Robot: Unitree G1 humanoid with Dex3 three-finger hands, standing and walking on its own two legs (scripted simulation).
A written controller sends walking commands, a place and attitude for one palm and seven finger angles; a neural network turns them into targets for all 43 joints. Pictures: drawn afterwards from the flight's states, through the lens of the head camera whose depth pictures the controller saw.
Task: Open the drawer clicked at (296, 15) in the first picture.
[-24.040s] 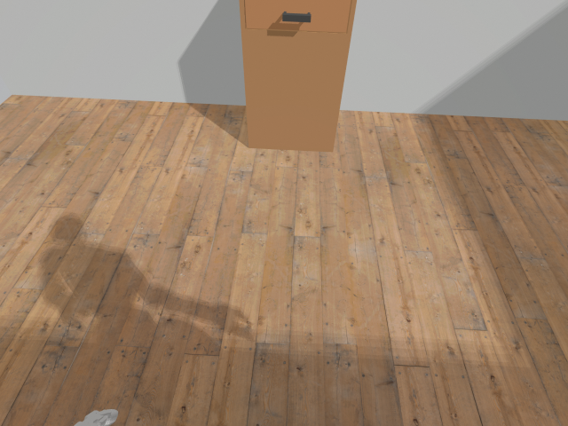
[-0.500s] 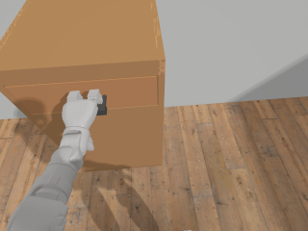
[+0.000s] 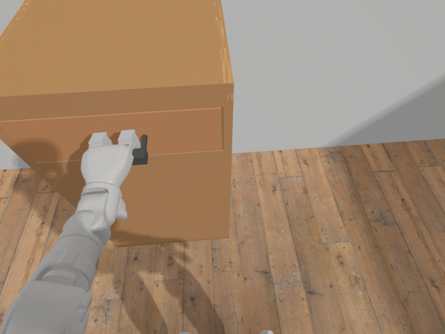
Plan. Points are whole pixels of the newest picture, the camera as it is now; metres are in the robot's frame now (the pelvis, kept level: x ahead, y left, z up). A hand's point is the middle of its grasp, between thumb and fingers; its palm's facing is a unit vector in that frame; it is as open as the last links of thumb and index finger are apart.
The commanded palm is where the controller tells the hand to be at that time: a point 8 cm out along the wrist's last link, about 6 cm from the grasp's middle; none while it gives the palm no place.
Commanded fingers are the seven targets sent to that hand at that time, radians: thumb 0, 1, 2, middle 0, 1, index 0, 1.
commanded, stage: lower the fingers behind the handle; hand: left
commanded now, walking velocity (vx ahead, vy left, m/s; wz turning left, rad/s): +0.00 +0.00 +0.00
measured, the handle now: (119, 149) +0.48 +0.24 +0.00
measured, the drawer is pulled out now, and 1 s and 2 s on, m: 0.00 0.01 0.01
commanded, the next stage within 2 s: lift the fingers back up to retry in 0.42 s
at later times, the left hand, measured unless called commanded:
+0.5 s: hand (118, 178) +0.41 +0.23 -0.01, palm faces -0.02 -0.05 -1.00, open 14.3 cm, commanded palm +0.37 +0.24 +0.03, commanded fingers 0.00 -0.50 0.30 -0.30 -1.20 -0.30 -1.20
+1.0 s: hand (97, 171) +0.39 +0.24 +0.05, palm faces +0.03 -0.03 -1.00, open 13.9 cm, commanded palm +0.37 +0.23 +0.10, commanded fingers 0.00 -0.50 0.30 -0.30 -1.20 -0.30 -1.20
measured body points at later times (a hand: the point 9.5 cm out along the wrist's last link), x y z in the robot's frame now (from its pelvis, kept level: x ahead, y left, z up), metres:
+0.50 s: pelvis +0.00 +0.01 +0.00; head +0.07 +0.00 +0.44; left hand +0.41 +0.23 +0.05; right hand +0.08 -0.25 -0.13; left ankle -0.02 +0.11 -0.70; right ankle -0.01 -0.10 -0.70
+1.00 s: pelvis +0.01 +0.02 +0.02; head +0.05 -0.01 +0.46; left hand +0.39 +0.24 +0.10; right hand +0.11 -0.24 -0.12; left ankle -0.02 +0.11 -0.70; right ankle -0.01 -0.10 -0.70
